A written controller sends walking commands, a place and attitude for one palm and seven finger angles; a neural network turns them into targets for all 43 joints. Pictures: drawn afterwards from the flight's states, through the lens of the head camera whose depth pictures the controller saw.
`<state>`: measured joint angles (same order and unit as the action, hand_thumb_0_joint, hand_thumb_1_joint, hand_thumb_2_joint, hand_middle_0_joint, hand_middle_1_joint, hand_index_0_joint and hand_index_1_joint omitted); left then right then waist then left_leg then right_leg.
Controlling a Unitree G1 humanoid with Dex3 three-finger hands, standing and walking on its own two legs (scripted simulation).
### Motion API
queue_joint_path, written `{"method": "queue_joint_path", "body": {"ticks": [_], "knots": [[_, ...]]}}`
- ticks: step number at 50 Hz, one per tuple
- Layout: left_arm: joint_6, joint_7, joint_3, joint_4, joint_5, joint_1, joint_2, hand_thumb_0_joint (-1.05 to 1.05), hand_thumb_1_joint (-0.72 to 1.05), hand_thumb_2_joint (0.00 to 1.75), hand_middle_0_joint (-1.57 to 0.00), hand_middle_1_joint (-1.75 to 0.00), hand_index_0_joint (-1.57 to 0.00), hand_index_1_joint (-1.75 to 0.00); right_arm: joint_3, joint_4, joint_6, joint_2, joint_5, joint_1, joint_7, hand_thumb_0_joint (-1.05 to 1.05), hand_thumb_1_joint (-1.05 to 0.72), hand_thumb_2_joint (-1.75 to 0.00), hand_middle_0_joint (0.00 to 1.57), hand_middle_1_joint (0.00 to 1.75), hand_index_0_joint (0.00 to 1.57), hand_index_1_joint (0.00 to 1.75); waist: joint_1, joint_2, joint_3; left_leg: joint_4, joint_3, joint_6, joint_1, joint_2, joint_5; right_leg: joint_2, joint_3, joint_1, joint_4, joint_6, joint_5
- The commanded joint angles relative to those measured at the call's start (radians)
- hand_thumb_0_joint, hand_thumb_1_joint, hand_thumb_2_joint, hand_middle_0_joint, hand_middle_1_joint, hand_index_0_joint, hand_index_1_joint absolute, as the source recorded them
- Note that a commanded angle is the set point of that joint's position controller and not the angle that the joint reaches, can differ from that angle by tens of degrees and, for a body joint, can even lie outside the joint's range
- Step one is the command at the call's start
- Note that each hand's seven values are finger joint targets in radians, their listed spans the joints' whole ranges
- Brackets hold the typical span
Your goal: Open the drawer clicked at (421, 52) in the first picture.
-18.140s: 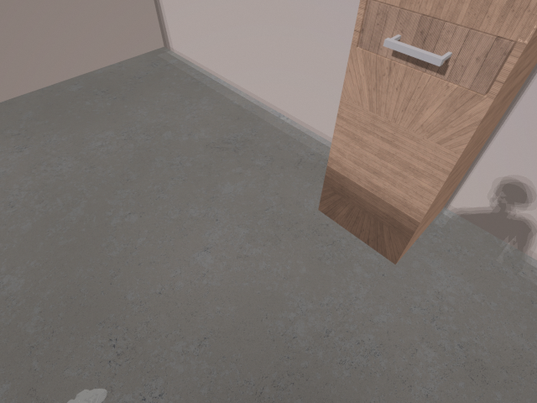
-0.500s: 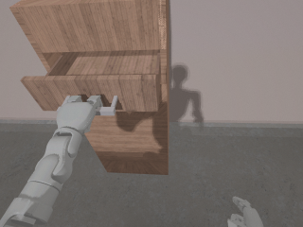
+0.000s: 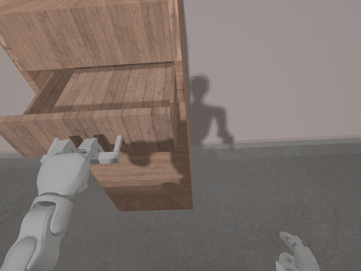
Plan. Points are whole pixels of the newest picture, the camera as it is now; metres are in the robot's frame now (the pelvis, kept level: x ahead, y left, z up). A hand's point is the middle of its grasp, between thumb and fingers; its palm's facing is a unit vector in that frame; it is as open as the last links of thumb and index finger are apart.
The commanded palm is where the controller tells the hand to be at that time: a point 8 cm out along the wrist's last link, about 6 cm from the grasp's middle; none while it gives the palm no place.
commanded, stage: pull the drawer open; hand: left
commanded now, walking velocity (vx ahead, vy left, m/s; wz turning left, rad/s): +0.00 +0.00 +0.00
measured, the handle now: (84, 150) +0.34 +0.24 +0.11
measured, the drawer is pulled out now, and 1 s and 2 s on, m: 0.19 0.29 0.30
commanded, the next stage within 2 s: open the thumb to release the handle in 1.12 s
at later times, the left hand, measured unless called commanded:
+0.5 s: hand (77, 189) +0.26 +0.23 +0.09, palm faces +0.02 -0.08 -1.00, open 5.4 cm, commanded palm +0.21 +0.23 +0.14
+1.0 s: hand (63, 231) +0.17 +0.22 +0.09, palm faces +0.06 -0.10 -0.99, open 5.7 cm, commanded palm +0.13 +0.23 +0.14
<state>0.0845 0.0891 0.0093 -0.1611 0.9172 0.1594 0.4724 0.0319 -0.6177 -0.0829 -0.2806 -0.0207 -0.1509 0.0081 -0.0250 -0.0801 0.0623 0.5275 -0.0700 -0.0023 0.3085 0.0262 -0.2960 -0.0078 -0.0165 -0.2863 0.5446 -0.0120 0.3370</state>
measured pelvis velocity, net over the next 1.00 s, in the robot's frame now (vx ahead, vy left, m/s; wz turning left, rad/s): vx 0.00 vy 0.00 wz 0.02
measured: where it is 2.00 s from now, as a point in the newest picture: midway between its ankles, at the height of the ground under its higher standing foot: outside the picture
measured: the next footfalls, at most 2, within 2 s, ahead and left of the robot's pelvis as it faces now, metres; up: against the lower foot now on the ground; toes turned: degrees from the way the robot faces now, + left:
none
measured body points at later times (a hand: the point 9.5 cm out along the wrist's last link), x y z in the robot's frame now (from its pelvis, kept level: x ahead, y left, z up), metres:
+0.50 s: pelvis -0.02 -0.01 +0.00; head -0.01 -0.06 +0.45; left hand +0.25 +0.23 +0.14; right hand +0.22 -0.20 -0.10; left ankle -0.02 +0.12 -0.73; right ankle -0.04 -0.11 -0.73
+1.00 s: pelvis +0.00 +0.00 -0.01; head +0.01 -0.04 +0.44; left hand +0.17 +0.23 +0.14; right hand +0.21 -0.21 -0.11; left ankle -0.02 +0.12 -0.73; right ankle -0.04 -0.11 -0.73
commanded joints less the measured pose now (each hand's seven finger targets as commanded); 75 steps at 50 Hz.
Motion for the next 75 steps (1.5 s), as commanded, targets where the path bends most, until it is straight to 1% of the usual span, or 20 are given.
{"method": "queue_joint_path", "body": {"ticks": [1,3,5,8,15,18,19,23,25,28,29,36,46,50,60,61,64,69,72,75], "knots": [[0.021,0.059,-0.128,-0.342,-0.029,0.138,0.139,0.00,0.90,0.90,-0.40,-1.35,-0.40,-1.35,0.014,0.190,0.063,-0.069,0.004,0.176,-0.020,0.00,-0.90,-0.90,0.20,0.30,0.20,0.30,-0.091,0.036,0.256,0.010,0.024,0.028,-0.159,-0.031,0.596,-0.016,0.053,0.123,-0.011,0.001,-0.543],[0.025,0.076,-0.105,-0.234,-0.006,-0.217,0.175,0.00,0.90,0.90,-0.40,-1.35,-0.40,-1.35,0.008,0.140,0.055,-0.084,0.003,0.166,0.001,0.00,-0.90,-0.90,0.20,0.30,0.20,0.30,-0.009,0.077,0.163,0.018,0.034,0.026,-0.138,-0.032,0.491,-0.026,0.055,0.028,-0.024,0.002,-0.459],[0.028,0.092,-0.117,-0.144,0.019,-0.221,0.186,0.00,0.90,0.90,-0.40,-1.35,-0.40,-1.35,0.012,0.128,0.059,-0.071,0.005,0.162,0.019,0.00,-0.90,-0.90,0.20,0.30,0.20,0.30,-0.035,0.061,0.198,0.015,0.034,0.029,-0.147,-0.042,0.431,-0.030,0.052,0.028,-0.026,-0.005,-0.408],[0.040,0.074,-0.063,-0.143,0.024,-0.296,0.163,0.00,0.90,0.90,-0.40,-1.35,-0.40,-1.35,0.007,0.120,0.052,-0.067,0.001,0.175,0.029,0.00,-0.90,-0.90,0.20,0.30,0.20,0.30,-0.031,0.055,0.250,0.016,0.034,0.027,-0.177,-0.050,0.438,-0.026,0.047,0.051,-0.034,-0.006,-0.422],[0.037,0.001,0.007,-0.046,0.016,-0.408,0.129,0.00,0.90,0.90,-0.40,-1.35,-0.40,-1.35,-0.016,0.107,0.033,-0.049,0.004,0.212,0.047,0.00,-0.90,-0.90,0.20,0.30,0.20,0.30,-0.029,0.090,0.186,-0.010,0.038,0.029,-0.158,-0.061,0.375,-0.020,0.049,0.059,-0.059,-0.001,-0.407],[0.015,-0.017,-0.027,-0.026,0.016,-0.457,0.179,0.00,0.90,0.90,-0.40,-1.35,-0.40,-1.35,-0.022,0.111,0.033,-0.055,0.007,0.219,0.056,0.00,-0.90,-0.90,0.20,0.30,0.20,0.30,-0.035,0.096,0.190,-0.013,0.037,0.029,-0.151,-0.064,0.340,-0.018,0.038,0.071,-0.070,-0.002,-0.389],[0.005,-0.025,0.003,-0.018,0.020,-0.433,0.139,0.00,0.90,0.90,-0.40,-1.35,-0.40,-1.35,-0.027,0.120,0.038,-0.043,0.010,0.224,0.054,0.00,-0.90,-0.90,0.20,0.30,0.20,0.30,-0.044,0.094,0.190,-0.015,0.032,0.032,-0.143,-0.067,0.325,-0.012,0.038,0.067,-0.071,0.002,-0.371],[-0.033,-0.037,-0.099,-0.085,-0.006,-0.254,0.213,0.00,0.90,0.90,-0.40,-1.35,-0.40,-1.35,-0.020,0.142,0.040,-0.057,0.015,0.232,0.043,0.00,-0.90,-0.90,0.20,0.30,0.20,0.30,-0.083,0.086,0.213,-0.024,0.029,0.029,-0.136,-0.065,0.347,-0.008,0.026,0.138,-0.069,-0.001,-0.423],[-0.045,-0.038,-0.062,-0.138,-0.017,-0.153,0.142,0.00,0.90,0.90,-0.40,-1.35,-0.40,-1.35,-0.021,0.157,0.042,-0.043,0.018,0.230,0.029,0.00,-0.90,-0.90,0.20,0.30,0.20,0.30,-0.083,0.070,0.199,-0.029,0.027,0.030,-0.126,-0.064,0.359,-0.006,0.036,0.139,-0.064,0.000,-0.434],[-0.051,-0.020,-0.135,-0.211,-0.026,-0.016,0.194,0.00,0.90,0.90,-0.40,-1.35,-0.40,-1.35,-0.015,0.176,0.044,-0.057,0.019,0.234,0.016,0.00,-0.90,-0.90,0.20,0.30,0.20,0.30,-0.103,0.059,0.195,-0.030,0.022,0.026,-0.110,-0.061,0.350,-0.006,0.032,0.152,-0.059,-0.003,-0.417],[-0.053,-0.015,-0.115,-0.257,-0.028,0.040,0.159,0.00,0.90,0.90,-0.40,-1.35,-0.40,-1.35,-0.019,0.192,0.050,-0.049,0.019,0.240,0.009,0.00,-0.90,-0.90,0.20,0.30,0.20,0.30,-0.108,0.059,0.194,-0.026,0.021,0.029,-0.106,-0.061,0.349,-0.003,0.034,0.145,-0.051,0.000,-0.419],[-0.033,0.065,-0.154,-0.449,-0.040,0.341,0.135,0.00,0.90,0.90,-0.40,-1.35,-0.40,-1.35,0.004,0.215,0.065,-0.068,0.012,0.205,-0.022,0.00,-0.90,-0.90,0.20,0.30,0.20,0.30,-0.101,0.030,0.192,0.009,0.020,0.023,-0.107,-0.038,0.443,-0.011,0.047,0.096,-0.022,0.003,-0.462],[-0.001,0.134,-0.134,-0.539,-0.011,0.492,0.109,0.00,0.90,0.90,-0.40,-1.35,-0.40,-1.35,0.004,0.229,0.063,-0.069,0.012,0.177,-0.036,0.00,-0.90,-0.90,0.20,0.30,0.20,0.30,-0.086,0.048,0.190,0.049,0.034,0.019,-0.103,-0.016,0.450,-0.016,0.059,0.021,0.012,0.011,-0.398],[0.009,0.138,-0.141,-0.506,-0.006,0.426,0.116,0.00,0.90,0.90,-0.40,-1.35,-0.40,-1.35,-0.006,0.211,0.056,-0.058,0.015,0.186,-0.029,0.00,-0.90,-0.90,0.20,0.30,0.20,0.30,-0.070,0.079,0.150,0.053,0.040,0.021,-0.095,-0.022,0.406,-0.018,0.057,0.004,0.004,0.012,-0.394],[0.014,0.101,-0.165,-0.453,-0.008,0.383,0.156,0.00,0.90,0.90,-0.40,-1.35,-0.40,-1.35,-0.031,0.195,0.049,-0.044,0.018,0.214,-0.013,0.00,-0.90,-0.90,0.20,0.30,0.20,0.30,-0.084,0.065,0.131,0.030,0.034,0.017,-0.101,-0.032,0.380,-0.017,0.046,0.056,-0.026,0.010,-0.422],[0.012,0.098,-0.147,-0.411,0.016,0.153,0.179,0.00,0.90,0.90,-0.40,-1.35,-0.40,-1.35,-0.037,0.162,0.035,-0.046,0.030,0.223,-0.001,0.00,-0.90,-0.90,0.20,0.30,0.20,0.30,-0.042,0.080,0.082,0.030,0.041,0.020,-0.088,-0.043,0.315,-0.017,0.044,0.001,-0.036,0.010,-0.372],[0.001,0.085,-0.139,-0.366,0.012,0.144,0.163,0.00,0.69,0.81,-0.38,-1.33,-0.38,-1.33,-0.036,0.172,0.051,-0.029,0.030,0.224,0.015,0.00,-0.90,-0.90,0.20,0.30,0.20,0.30,-0.071,0.050,0.123,0.018,0.039,0.025,-0.121,-0.046,0.282,-0.012,0.045,0.023,-0.053,0.006,-0.307],[-0.018,0.041,-0.099,-0.382,-0.010,0.162,0.140,0.00,0.34,0.66,-0.36,-1.29,-0.36,-1.29,-0.037,0.177,0.058,-0.036,0.031,0.235,0.018,0.00,-0.90,-0.90,0.20,0.30,0.20,0.30,-0.074,0.035,0.138,0.004,0.034,0.027,-0.130,-0.051,0.313,-0.006,0.042,0.059,-0.066,0.008,-0.351],[-0.035,0.035,-0.147,-0.363,-0.009,0.166,0.192,0.00,0.13,0.57,-0.35,-1.27,-0.35,-1.27,-0.026,0.166,0.055,-0.049,0.033,0.235,0.023,0.00,-0.90,-0.90,0.20,0.30,0.20,0.30,-0.079,0.063,0.115,-0.006,0.033,0.025,-0.112,-0.053,0.294,-0.006,0.034,0.065,-0.077,0.010,-0.360],[-0.055,0.037,-0.135,-0.358,-0.017,0.165,0.163,0.00,-0.08,0.48,-0.33,-1.24,-0.33,-1.24,-0.019,0.160,0.063,-0.046,0.029,0.230,0.021,0.00,-0.90,-0.90,0.20,0.30,0.20,0.30,-0.073,0.052,0.104,-0.011,0.036,0.023,-0.112,-0.053,0.279,-0.010,0.035,0.056,-0.084,0.006,-0.321]]}}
